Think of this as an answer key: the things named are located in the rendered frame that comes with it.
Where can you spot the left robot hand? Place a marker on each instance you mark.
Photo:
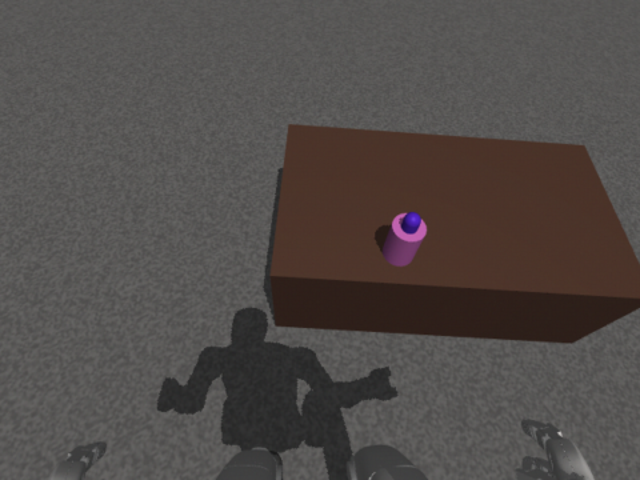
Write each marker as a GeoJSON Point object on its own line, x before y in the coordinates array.
{"type": "Point", "coordinates": [78, 462]}

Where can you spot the right robot hand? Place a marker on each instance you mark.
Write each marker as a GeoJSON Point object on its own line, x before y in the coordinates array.
{"type": "Point", "coordinates": [565, 459]}

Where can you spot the bottle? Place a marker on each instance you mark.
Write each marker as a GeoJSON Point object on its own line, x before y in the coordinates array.
{"type": "Point", "coordinates": [406, 234]}

